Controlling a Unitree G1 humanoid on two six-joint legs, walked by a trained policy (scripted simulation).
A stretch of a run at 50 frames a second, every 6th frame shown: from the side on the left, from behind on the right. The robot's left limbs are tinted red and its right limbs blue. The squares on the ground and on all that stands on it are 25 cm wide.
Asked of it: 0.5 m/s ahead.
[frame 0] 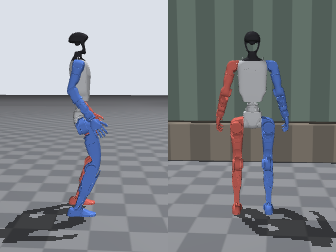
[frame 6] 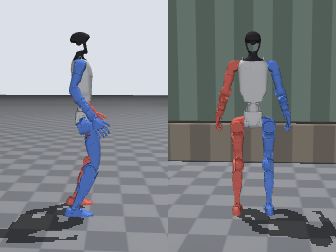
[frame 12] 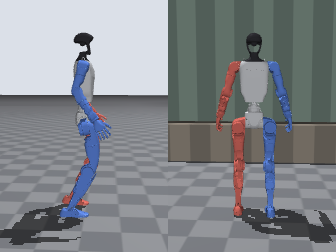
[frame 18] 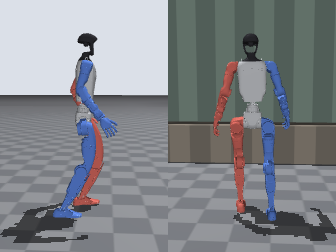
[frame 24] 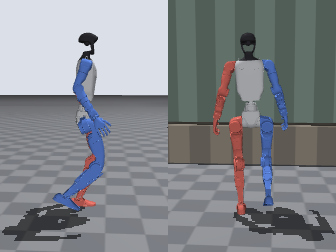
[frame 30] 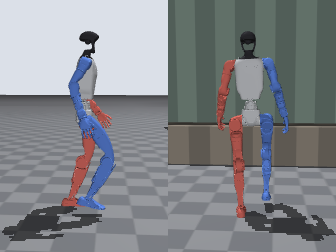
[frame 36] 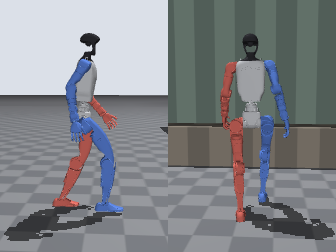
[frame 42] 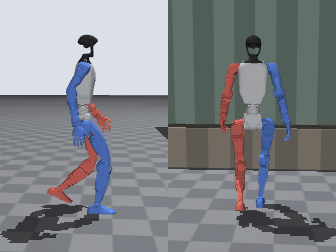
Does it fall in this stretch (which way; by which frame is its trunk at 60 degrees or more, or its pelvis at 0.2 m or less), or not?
no
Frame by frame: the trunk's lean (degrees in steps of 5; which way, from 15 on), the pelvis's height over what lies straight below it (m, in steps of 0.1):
0: 5, 0.8
6: 5, 0.8
12: 0, 0.8
18: 5, 0.8
24: 5, 0.8
30: 5, 0.8
36: 5, 0.8
42: 5, 0.8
